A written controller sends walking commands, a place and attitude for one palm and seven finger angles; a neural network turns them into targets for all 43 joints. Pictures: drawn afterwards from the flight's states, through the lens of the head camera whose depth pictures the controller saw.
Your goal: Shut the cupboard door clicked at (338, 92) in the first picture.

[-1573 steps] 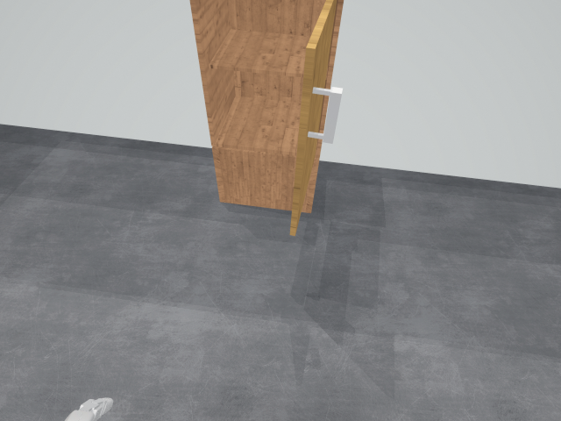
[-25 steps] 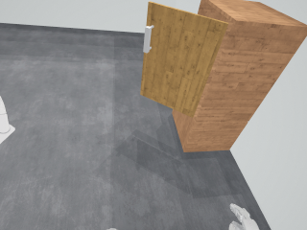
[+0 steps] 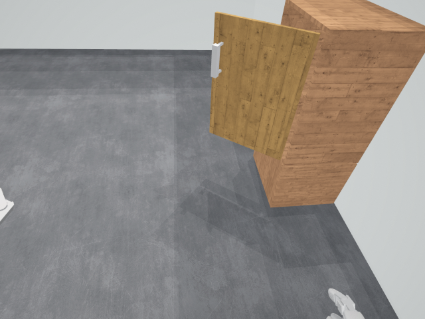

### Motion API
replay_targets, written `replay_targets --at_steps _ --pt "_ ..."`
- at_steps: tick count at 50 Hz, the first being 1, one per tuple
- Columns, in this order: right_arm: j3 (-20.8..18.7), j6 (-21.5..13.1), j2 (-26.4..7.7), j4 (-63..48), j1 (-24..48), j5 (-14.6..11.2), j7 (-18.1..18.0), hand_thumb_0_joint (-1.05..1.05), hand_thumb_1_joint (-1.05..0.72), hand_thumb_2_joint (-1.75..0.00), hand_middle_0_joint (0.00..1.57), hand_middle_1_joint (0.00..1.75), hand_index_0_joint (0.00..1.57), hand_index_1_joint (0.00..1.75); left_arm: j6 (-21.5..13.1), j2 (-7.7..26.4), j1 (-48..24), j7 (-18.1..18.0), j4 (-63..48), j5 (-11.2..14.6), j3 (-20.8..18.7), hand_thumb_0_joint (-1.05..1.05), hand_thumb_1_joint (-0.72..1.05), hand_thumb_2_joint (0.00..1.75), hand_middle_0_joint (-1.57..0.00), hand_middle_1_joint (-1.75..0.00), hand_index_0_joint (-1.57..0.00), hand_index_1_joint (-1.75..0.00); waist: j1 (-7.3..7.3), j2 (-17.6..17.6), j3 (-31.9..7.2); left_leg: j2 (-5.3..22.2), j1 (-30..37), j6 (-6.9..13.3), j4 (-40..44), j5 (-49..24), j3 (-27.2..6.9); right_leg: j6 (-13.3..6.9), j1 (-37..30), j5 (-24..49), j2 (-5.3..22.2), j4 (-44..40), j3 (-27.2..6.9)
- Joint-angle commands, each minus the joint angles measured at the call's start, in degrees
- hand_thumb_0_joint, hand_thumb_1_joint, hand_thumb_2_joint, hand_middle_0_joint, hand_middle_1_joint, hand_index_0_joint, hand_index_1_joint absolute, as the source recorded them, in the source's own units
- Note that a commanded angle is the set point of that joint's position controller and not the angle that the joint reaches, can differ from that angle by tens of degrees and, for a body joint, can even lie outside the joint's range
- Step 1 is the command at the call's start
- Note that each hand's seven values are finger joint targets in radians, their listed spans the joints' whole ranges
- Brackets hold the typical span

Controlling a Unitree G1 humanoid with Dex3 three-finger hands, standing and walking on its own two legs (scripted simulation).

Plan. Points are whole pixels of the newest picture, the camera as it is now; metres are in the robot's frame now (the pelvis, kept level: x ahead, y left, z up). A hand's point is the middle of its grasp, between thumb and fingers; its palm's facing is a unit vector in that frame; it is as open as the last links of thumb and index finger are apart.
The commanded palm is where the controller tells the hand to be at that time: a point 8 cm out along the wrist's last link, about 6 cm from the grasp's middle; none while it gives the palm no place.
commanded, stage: stop stepping back and stand still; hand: left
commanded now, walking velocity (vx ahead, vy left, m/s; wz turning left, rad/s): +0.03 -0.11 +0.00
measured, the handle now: (217, 59) +1.10 +0.03 +0.04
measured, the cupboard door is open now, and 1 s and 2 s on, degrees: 53 53 53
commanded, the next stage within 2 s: let the arm hang, fingers relaxed in 0.08 s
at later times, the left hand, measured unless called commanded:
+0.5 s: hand out of the picture +0.08 +0.15 -0.15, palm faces +0.11 -0.98 -0.15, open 6.9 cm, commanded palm none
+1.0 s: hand out of the picture -0.01 +0.18 -0.15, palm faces +0.06 -0.98 -0.20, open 7.3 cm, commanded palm none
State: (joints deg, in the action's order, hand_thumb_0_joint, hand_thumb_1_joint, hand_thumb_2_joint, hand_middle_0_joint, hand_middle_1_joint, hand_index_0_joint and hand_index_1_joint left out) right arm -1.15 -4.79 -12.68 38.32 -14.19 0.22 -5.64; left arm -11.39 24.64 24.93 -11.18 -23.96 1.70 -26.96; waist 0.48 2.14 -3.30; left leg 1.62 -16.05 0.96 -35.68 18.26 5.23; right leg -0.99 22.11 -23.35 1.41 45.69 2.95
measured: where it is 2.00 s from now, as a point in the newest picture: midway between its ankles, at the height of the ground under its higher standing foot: outside the picture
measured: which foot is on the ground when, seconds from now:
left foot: down 0.00-1.00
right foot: down 0.00-1.00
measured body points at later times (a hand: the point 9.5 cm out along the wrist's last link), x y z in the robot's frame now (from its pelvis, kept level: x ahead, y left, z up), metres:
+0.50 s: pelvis +0.01 -0.02 +0.01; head +0.02 -0.01 +0.46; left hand +0.08 +0.20 -0.13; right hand +0.07 -0.26 -0.13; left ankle +0.00 +0.11 -0.72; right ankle +0.04 -0.10 -0.72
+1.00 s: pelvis +0.01 +0.01 +0.02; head +0.01 +0.00 +0.47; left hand -0.01 +0.24 -0.14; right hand -0.03 -0.19 -0.15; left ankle +0.00 +0.11 -0.72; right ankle +0.04 -0.10 -0.72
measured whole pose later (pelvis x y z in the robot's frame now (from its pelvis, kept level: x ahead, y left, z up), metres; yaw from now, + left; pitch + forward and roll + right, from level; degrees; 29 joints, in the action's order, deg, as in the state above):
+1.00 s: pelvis +0.01 +0.01 +0.02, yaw +1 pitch -2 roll +0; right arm 0.8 0.7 -6.4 64.2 -20.9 0.9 -1.5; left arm 0.5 8.2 17.9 -1.5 65.2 -0.5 -1.0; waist 0.5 -1.1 0.8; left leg 0.6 -7.7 1.3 -22.4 13.1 5.5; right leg -0.8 11.3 -9.0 1.1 22.0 4.6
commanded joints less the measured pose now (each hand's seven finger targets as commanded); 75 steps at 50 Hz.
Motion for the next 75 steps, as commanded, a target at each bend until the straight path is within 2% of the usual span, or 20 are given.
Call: replay_targets --at_steps 1,2,3,5,7,8,9,10,11,14,16,17,20,23,26,35,48,58,68,75 --pt "-1.20 -2.51 -6.03 -9.21 6.33 -0.07 1.10 0.00 -0.90 -0.90 0.20 0.30 0.20 0.30 -1.56 8.98 -0.81 1.22 -12.27 -0.88 -1.85 0.00 0.90 0.90 -0.20 -0.30 -0.20 -0.30 0.73 -10.09 5.04 16.91 -4.26 8.16 21.33 -1.24 -18.53 1.47 1.58 2.64 0.74 0.94 -1.01" --pt "-0.98 -2.67 -5.86 -9.41 6.73 -0.12 1.28 0.00 -0.90 -0.90 0.20 0.30 0.20 0.30 -2.07 10.74 -2.72 1.14 -16.31 -1.14 -3.06 0.00 0.90 0.90 -0.20 -0.30 -0.20 -0.30 0.30 -11.81 4.00 15.14 -5.10 7.16 20.15 -1.52 -14.39 1.59 -1.99 4.82 0.34 -3.64 0.14" --pt "-0.83 -2.58 -5.90 -9.83 6.95 -0.32 1.39 0.00 -0.90 -0.90 0.20 0.30 0.20 0.30 -2.10 9.64 -0.48 1.11 -16.60 -0.94 -2.44 0.00 0.90 0.90 -0.20 -0.30 -0.20 -0.30 0.08 -12.13 3.83 13.74 -7.80 6.03 18.61 0.51 -11.29 1.77 -7.18 6.92 -0.60 -8.30 1.48" --pt "-0.63 -2.54 -5.73 -10.84 6.99 -0.47 1.70 0.00 -0.90 -0.90 0.20 0.30 0.20 0.30 -2.03 10.77 1.45 0.83 -18.73 -0.67 -3.65 0.00 0.90 0.90 -0.20 -0.30 -0.20 -0.30 0.10 -12.75 2.63 11.03 -12.33 4.22 16.26 8.20 -7.73 1.51 -15.37 7.89 -1.20 -15.26 1.41" --pt "-0.63 -2.30 -5.74 -11.31 7.02 -0.25 1.56 0.00 -0.90 -0.90 0.20 0.30 0.20 0.30 -2.25 13.58 1.63 0.26 -19.07 -0.74 -6.66 0.00 0.90 0.90 -0.20 -0.30 -0.20 -0.30 0.27 -11.68 2.99 7.62 -14.95 2.70 12.69 13.00 -5.79 -0.55 -16.60 4.94 1.60 -18.88 -4.27" --pt "-0.63 -2.20 -5.24 -11.39 6.41 -0.18 1.50 0.00 -0.90 -0.90 0.20 0.30 0.20 0.30 -2.55 12.68 0.72 0.08 -19.23 -0.30 -6.71 0.00 0.90 0.90 -0.20 -0.30 -0.20 -0.30 0.67 -9.95 2.95 5.64 -14.44 2.16 9.50 11.18 -5.01 -2.11 -15.07 5.00 3.63 -20.68 -8.36" --pt "-2.56 -2.95 -9.96 0.15 6.51 0.63 6.76 0.00 -0.90 -0.90 0.20 0.30 0.20 0.30 6.65 -4.72 3.42 9.42 28.92 -5.02 20.12 0.00 0.90 0.90 -0.20 -0.30 -0.20 -0.30 1.43 -3.57 3.56 3.01 -11.63 -0.40 -6.25 -0.79 -1.63 -3.40 -5.81 28.60 13.34 -16.32 -11.66" --pt "-1.71 0.67 -5.06 -0.66 2.03 0.39 6.53 0.00 -0.90 -0.90 0.20 0.30 0.20 0.30 10.09 -6.29 4.12 10.79 31.23 -3.91 20.42 0.00 0.90 0.90 -0.20 -0.30 -0.20 -0.30 1.71 -1.16 -1.93 2.81 -5.94 -1.07 -6.89 4.18 -3.84 -5.57 -3.92 32.38 14.77 -18.39 -14.81" --pt "-1.16 2.33 -5.22 -1.43 0.26 0.55 6.14 0.00 -0.90 -0.90 0.20 0.30 0.20 0.30 10.90 -5.91 3.59 11.35 30.85 -3.79 20.46 0.00 0.90 0.90 -0.20 -0.30 -0.20 -0.30 1.92 -0.07 -0.95 2.58 -4.71 -1.00 -7.18 7.73 -4.28 -5.58 -2.32 26.94 14.64 -19.78 -13.39" --pt "-0.91 4.24 -6.59 -1.35 -0.05 1.00 6.11 0.00 -0.90 -0.90 0.20 0.30 0.20 0.30 10.65 -5.16 -3.27 11.31 37.27 -3.64 22.08 0.00 0.90 0.90 -0.20 -0.30 -0.20 -0.30 1.55 13.29 0.13 1.54 -5.28 0.12 -3.71 1.12 -5.42 -5.51 -5.35 31.96 12.38 -18.74 -9.30" --pt "-0.98 4.89 -7.70 -0.46 0.38 1.38 5.87 0.00 -0.90 -0.90 0.20 0.30 0.20 0.30 10.48 -4.65 -5.44 11.05 43.33 -3.81 22.81 0.00 0.90 0.90 -0.20 -0.30 -0.20 -0.30 1.10 17.91 -0.80 1.15 -3.36 0.55 -0.43 -3.75 -6.31 -4.59 -8.84 38.52 11.02 -18.09 -7.87" --pt "-0.94 5.07 -7.99 0.40 0.51 1.42 5.82 0.00 -0.90 -0.90 0.20 0.30 0.20 0.30 10.65 -4.07 -7.01 10.77 46.57 -3.77 23.18 0.00 0.90 0.90 -0.20 -0.30 -0.20 -0.30 1.18 17.08 -1.22 1.53 -1.82 0.44 1.46 -7.18 -6.64 -4.05 -9.68 39.62 10.18 -17.21 -7.11" --pt "-0.12 5.24 -6.15 4.75 0.22 1.30 5.34 0.00 -0.90 -0.90 0.20 0.30 0.20 0.30 10.96 -4.23 -8.37 10.21 56.12 -2.80 23.91 0.00 0.90 0.90 -0.20 -0.30 -0.20 -0.30 0.81 5.27 -3.03 2.57 4.52 0.57 6.36 -17.35 -6.68 -1.58 -10.61 32.37 8.52 -18.38 -5.88" --pt "0.81 5.22 -4.98 9.13 1.00 1.28 5.04 0.00 -0.90 -0.90 0.20 0.30 0.20 0.30 11.11 -5.51 -9.03 9.98 64.93 -2.34 24.71 0.00 0.90 0.90 -0.20 -0.30 -0.20 -0.30 0.01 -7.83 -0.26 4.44 2.87 1.08 12.17 -12.49 -7.73 -0.47 -11.75 15.54 5.43 -22.62 -5.03" --pt "0.49 5.44 -2.88 12.26 -0.37 1.66 4.63 0.00 -0.90 -0.90 0.20 0.30 0.20 0.30 11.06 -7.69 -7.27 9.78 70.74 -2.70 23.80 0.00 0.90 0.90 -0.20 -0.30 -0.20 -0.30 -0.41 -13.08 1.40 3.53 0.55 1.06 14.67 -2.66 -6.99 -1.30 -13.54 10.12 5.16 -27.37 -5.86" --pt "0.30 5.45 -2.48 19.58 -7.21 1.16 4.13 0.00 -0.90 -0.90 0.20 0.30 0.20 0.30 11.14 -8.15 -8.01 9.87 81.68 -2.40 24.73 0.00 0.90 0.90 -0.20 -0.30 -0.20 -0.30 -0.02 -1.40 7.67 4.24 1.16 1.20 18.42 -0.81 -6.19 -1.05 -11.53 6.27 5.01 -31.33 -5.10" --pt "0.72 4.78 0.26 24.59 -10.24 0.68 3.64 0.00 -0.90 -0.90 0.20 0.30 0.20 0.30 11.12 -10.85 -4.58 9.22 87.45 -2.36 25.22 0.00 0.90 0.90 -0.20 -0.30 -0.20 -0.30 -0.28 -1.06 8.73 4.61 1.83 1.78 20.41 -2.57 -5.81 -0.43 -11.62 11.55 4.11 -28.15 -4.14" --pt "0.71 4.32 1.55 25.48 -10.33 0.52 3.34 0.00 -0.90 -0.90 0.20 0.30 0.20 0.30 11.03 -12.60 -3.16 8.92 88.68 -2.55 25.41 0.00 0.90 0.90 -0.20 -0.30 -0.20 -0.30 -0.20 -3.46 10.07 4.77 2.33 1.91 20.91 -4.12 -5.89 -0.19 -10.71 14.28 4.00 -26.56 -3.82" --pt "0.43 3.83 0.29 25.16 -9.86 0.50 3.07 0.00 -0.90 -0.90 0.20 0.30 0.20 0.30 11.08 -12.77 -3.21 8.92 88.98 -2.74 25.34 0.00 0.90 0.90 -0.20 -0.30 -0.20 -0.30 -0.05 -4.04 9.70 5.63 3.84 2.13 21.69 -6.63 -6.60 0.17 -10.72 16.27 3.73 -25.06 -3.60" --pt "0.26 3.47 -1.03 25.19 -9.00 0.41 3.00 0.00 -0.90 -0.90 0.20 0.30 0.20 0.30 10.85 -11.49 -4.12 8.90 88.68 -2.65 25.10 0.00 0.90 0.90 -0.20 -0.30 -0.20 -0.30 -0.02 -2.26 7.56 5.61 7.07 2.22 19.76 -14.23 -5.77 0.07 -11.58 18.65 4.09 -24.66 -3.73"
